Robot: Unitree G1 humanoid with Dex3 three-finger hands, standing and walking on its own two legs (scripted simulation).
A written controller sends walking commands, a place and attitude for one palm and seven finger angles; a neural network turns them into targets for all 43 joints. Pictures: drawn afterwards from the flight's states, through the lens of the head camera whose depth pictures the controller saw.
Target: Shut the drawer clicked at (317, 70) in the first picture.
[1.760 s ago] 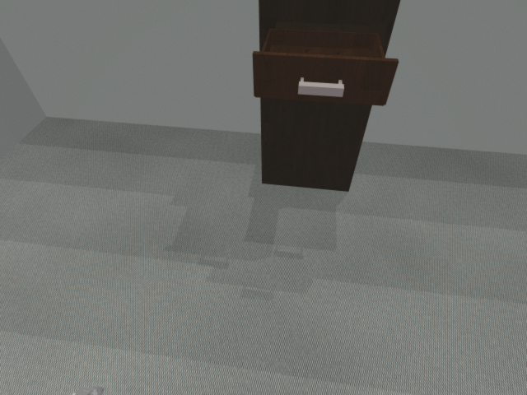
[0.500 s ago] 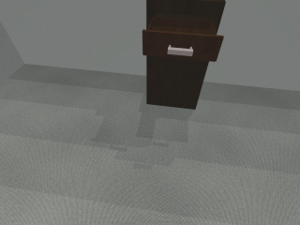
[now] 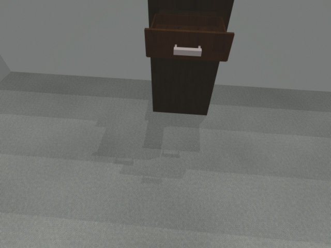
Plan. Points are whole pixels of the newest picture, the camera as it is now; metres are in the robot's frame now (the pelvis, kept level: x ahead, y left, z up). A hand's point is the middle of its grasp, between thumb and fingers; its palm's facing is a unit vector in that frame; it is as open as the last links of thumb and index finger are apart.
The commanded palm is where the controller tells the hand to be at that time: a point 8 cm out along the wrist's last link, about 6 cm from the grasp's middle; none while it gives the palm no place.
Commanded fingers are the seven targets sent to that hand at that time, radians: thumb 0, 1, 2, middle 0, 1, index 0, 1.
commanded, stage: walk to a spot facing it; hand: left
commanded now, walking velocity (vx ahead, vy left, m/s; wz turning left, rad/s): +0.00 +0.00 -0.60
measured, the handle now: (187, 49) +0.98 -0.03 +0.00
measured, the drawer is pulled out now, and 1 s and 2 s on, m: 0.30 0.30 0.30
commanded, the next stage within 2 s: turn to face it in 1.36 s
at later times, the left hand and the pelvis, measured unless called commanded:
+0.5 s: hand out of the picture +0.03 +0.19 -0.16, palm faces -0.11 -0.97 -0.19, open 7.4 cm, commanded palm none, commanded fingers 0.00 0.90 0.90 -0.20 -0.30 -0.20 -0.30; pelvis +0.06 +0.00 +0.01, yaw -13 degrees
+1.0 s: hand (160, 157) +0.45 +0.06 -0.15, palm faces -0.59 -0.78 -0.20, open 7.4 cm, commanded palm none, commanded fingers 0.00 0.90 0.90 -0.20 -0.30 -0.20 -0.30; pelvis +0.21 -0.02 +0.00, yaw -34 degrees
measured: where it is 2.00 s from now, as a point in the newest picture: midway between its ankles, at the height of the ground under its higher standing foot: (206, 222)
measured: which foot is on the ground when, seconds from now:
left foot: down 0.00-0.20, up 0.22-0.58, down 0.60-1.00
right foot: down 0.00-0.58, up 0.60-1.00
